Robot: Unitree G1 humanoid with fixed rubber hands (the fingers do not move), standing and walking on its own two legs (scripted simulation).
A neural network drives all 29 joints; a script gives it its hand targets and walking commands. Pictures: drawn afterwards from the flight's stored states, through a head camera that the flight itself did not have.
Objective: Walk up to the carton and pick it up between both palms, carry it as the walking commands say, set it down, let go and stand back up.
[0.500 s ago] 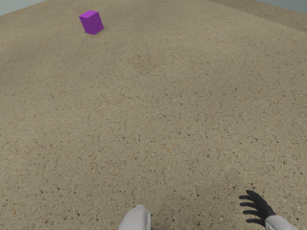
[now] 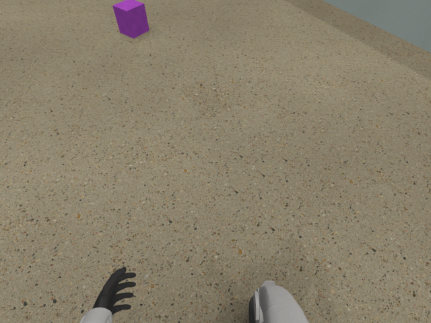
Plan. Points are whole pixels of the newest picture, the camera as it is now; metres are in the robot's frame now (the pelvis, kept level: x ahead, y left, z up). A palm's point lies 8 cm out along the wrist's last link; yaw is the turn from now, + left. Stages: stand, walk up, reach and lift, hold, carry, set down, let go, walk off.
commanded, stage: walk up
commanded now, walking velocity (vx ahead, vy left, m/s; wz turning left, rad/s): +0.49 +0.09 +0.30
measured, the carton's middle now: (131, 18) +2.77 +0.58 -0.66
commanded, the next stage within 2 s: none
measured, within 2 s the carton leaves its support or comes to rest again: neither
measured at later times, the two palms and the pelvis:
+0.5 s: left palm out of the picture +0.13 +0.29 -0.12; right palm (288, 195) +0.40 -0.20 -0.12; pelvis +0.24 +0.03 +0.00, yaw +6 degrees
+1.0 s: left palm (95, 145) +0.62 +0.33 -0.11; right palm (274, 201) +0.40 -0.16 -0.14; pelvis +0.47 +0.08 -0.01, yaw +7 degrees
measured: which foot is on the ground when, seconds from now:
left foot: down 0.00-0.14, up 0.16-0.56, down 0.58-1.00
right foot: up 0.00-0.12, down 0.14-0.58, up 0.60-1.00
